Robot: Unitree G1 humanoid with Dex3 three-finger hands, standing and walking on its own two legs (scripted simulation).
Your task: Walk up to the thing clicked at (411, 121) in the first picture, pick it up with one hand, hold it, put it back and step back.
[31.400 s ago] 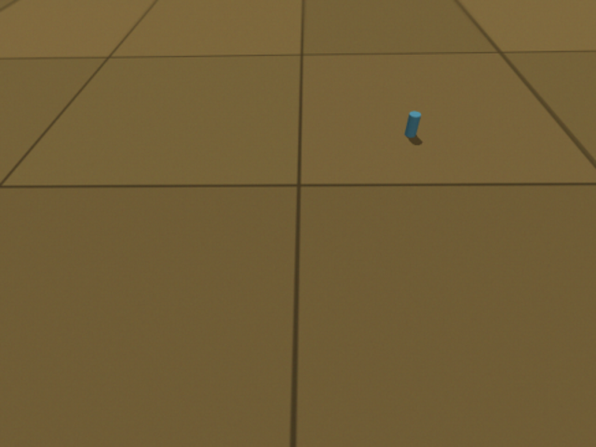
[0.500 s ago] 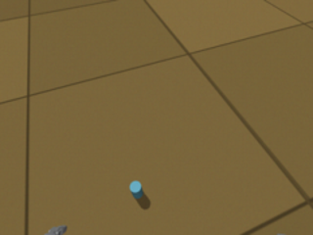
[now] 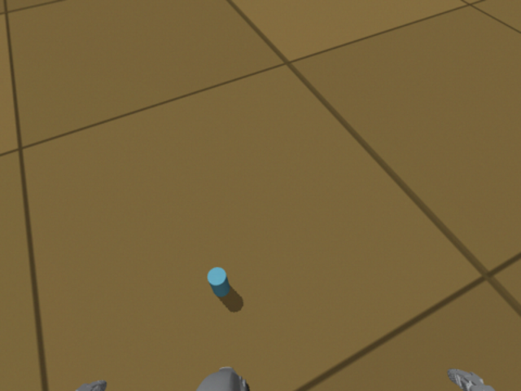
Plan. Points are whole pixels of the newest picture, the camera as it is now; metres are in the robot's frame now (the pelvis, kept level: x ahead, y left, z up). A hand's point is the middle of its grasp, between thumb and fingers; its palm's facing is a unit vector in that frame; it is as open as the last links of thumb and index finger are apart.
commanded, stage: step back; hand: left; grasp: from the side
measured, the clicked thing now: (219, 282) +0.51 +0.20 -0.68
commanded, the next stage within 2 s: none
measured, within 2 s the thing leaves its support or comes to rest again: neither
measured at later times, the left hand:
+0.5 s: hand out of the picture -0.02 +0.27 -0.14, palm faces +0.04 -0.93 -0.36, open 7.4 cm
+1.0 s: hand out of the picture -0.19 +0.23 -0.13, palm faces +0.06 -0.90 -0.43, open 7.4 cm
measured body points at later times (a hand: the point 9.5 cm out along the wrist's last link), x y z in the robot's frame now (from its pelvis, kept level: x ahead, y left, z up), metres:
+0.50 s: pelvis -0.13 +0.00 +0.02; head -0.07 +0.03 +0.46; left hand -0.02 +0.32 -0.11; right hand -0.01 -0.31 -0.09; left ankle -0.09 +0.11 -0.72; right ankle -0.15 -0.15 -0.63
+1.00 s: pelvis -0.29 -0.05 +0.00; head -0.23 -0.05 +0.45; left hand -0.19 +0.27 -0.10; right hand -0.20 -0.36 -0.12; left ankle -0.32 +0.07 -0.70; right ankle -0.22 -0.17 -0.72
